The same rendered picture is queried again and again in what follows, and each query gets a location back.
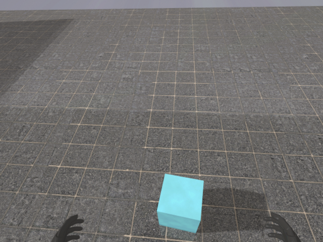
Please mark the left robot hand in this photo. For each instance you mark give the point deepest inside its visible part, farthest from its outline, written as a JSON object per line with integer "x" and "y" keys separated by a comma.
{"x": 61, "y": 235}

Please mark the right robot hand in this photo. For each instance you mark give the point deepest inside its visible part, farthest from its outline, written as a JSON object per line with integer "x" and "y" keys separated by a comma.
{"x": 288, "y": 234}

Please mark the carton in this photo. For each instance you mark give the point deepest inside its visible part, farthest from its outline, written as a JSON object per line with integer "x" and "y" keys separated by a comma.
{"x": 180, "y": 203}

